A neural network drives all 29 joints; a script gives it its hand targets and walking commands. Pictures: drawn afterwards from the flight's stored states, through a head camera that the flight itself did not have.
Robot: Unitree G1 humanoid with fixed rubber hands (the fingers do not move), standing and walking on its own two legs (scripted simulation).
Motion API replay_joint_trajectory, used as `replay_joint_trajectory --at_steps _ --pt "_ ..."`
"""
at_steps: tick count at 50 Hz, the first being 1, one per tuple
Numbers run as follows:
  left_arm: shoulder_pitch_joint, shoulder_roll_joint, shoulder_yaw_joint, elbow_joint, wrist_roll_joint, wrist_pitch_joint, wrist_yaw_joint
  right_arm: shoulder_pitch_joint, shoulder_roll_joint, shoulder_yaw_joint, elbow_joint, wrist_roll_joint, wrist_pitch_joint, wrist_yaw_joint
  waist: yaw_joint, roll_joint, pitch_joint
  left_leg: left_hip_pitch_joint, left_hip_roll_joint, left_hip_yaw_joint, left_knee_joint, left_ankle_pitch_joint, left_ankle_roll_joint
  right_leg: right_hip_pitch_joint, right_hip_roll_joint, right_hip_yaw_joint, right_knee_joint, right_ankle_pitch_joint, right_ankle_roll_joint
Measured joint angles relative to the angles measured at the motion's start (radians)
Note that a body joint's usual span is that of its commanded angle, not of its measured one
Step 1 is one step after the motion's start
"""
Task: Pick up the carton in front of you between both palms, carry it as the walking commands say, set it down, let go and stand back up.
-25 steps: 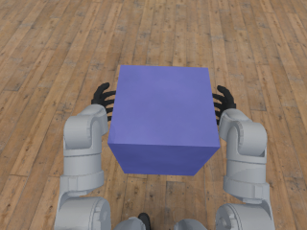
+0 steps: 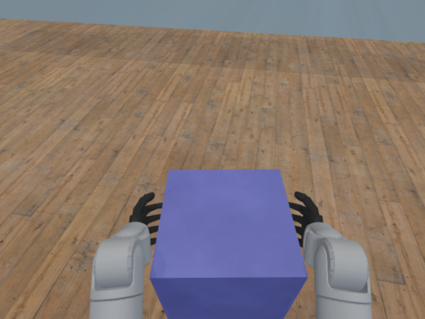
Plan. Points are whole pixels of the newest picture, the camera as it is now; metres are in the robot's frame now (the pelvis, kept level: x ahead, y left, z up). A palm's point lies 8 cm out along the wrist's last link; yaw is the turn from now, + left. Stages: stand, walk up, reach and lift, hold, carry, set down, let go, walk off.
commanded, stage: carry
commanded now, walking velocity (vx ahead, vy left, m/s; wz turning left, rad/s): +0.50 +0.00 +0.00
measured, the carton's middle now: (224, 251) +0.26 +0.01 +0.00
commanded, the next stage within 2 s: none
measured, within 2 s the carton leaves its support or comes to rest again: neither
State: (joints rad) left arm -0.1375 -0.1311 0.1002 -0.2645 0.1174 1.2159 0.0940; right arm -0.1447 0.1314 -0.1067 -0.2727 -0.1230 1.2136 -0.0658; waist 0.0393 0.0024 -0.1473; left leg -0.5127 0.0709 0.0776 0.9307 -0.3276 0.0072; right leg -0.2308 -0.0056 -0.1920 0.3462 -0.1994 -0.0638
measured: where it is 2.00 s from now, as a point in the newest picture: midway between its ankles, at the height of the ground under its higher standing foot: (222, 260)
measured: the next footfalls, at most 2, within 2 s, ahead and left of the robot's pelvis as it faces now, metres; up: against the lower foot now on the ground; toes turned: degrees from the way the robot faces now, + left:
left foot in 0.24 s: +0.31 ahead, +0.14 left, +0.00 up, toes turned +10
right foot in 0.68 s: +0.58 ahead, -0.10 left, +0.00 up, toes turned -11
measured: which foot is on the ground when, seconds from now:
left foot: up 0.00-0.22, down 0.24-0.70, up 0.72-1.00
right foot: down 0.00-0.26, up 0.28-0.66, down 0.68-1.00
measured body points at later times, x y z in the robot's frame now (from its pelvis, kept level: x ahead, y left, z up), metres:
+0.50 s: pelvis +0.30 +0.04 +0.00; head +0.29 +0.06 +0.45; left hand +0.58 +0.17 +0.07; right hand +0.55 -0.13 +0.08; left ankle +0.27 +0.13 -0.75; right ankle +0.34 -0.10 -0.70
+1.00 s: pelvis +0.58 +0.00 +0.00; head +0.59 -0.01 +0.45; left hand +0.86 +0.15 +0.08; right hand +0.86 -0.15 +0.07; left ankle +0.66 +0.10 -0.74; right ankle +0.54 -0.10 -0.75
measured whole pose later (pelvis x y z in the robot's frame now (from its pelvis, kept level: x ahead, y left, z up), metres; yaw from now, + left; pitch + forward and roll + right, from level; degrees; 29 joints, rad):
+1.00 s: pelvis +0.58 +0.00 +0.00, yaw -1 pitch +3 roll +0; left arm -0.14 -0.13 0.10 -0.39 0.10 1.19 0.09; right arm -0.15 0.13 -0.09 -0.41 -0.12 1.20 -0.08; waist 0.02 0.03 -0.04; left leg -0.41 0.05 0.16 0.45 -0.06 -0.02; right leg -0.18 -0.05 -0.21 0.40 -0.27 -0.01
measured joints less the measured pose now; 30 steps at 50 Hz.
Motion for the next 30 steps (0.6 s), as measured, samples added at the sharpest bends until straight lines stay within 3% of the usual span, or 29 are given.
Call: replay_joint_trajectory --at_steps 7,11,13,15,18,23,30 --pt "0.01 0.001 -0.013 -0.046 -0.009 -0.002 0.0 0.026 -0.002 0.013 -0.064 -0.001 -0.001 -0.001 -0.011 -0.005 -0.017 -0.035 0.026 0.05 -0.355 0.189 -0.014 0.174 -0.013 0.014 -0.079 -0.083 0.041" --pt "-0.003 0.0 -0.016 -0.06 -0.003 0.013 -0.001 0.02 -0.002 0.006 -0.078 0.005 0.008 -0.003 -0.019 -0.015 -0.028 0.038 0.006 0.117 -0.459 0.199 -0.001 0.248 -0.034 0.028 -0.013 -0.202 0.08" --pt "-0.014 0.007 -0.002 -0.054 0.0 0.017 -0.001 -0.002 0.001 0.01 -0.044 0.005 -0.003 -0.003 -0.03 -0.046 -0.027 0.057 -0.015 0.148 -0.423 0.224 0.035 0.206 -0.082 0.042 0.165 -0.272 0.093" --pt "-0.015 0.018 0.013 -0.031 -0.002 0.022 -0.002 -0.022 0.003 0.018 0.01 0.002 -0.009 -0.005 -0.049 -0.046 -0.019 0.066 -0.016 0.16 -0.379 0.166 0.059 0.066 -0.083 0.095 0.474 -0.272 0.085" --pt "-0.009 0.001 0.024 -0.011 0.004 0.023 -0.003 -0.006 0.002 0.016 0.022 0.004 -0.006 -0.008 -0.06 -0.026 0.006 0.135 -0.013 0.159 -0.439 0.142 0.049 -0.137 -0.062 0.121 0.742 -0.234 0.062" --pt "0.01 0.001 -0.006 -0.043 0.005 0.003 -0.004 0.028 -0.002 0.013 -0.034 0.02 -0.02 -0.012 -0.072 -0.014 0.031 0.275 -0.021 0.15 -0.58 0.133 0.038 -0.306 -0.087 0.102 0.575 -0.1 0.067" --pt "0.015 0.001 -0.006 -0.126 0.0 0.004 -0.003 0.012 -0.001 0.023 -0.098 0.027 -0.015 -0.014 -0.061 -0.008 0.015 0.458 -0.019 0.141 -0.659 0.041 -0.011 -0.315 -0.091 0.043 0.207 0.081 0.071"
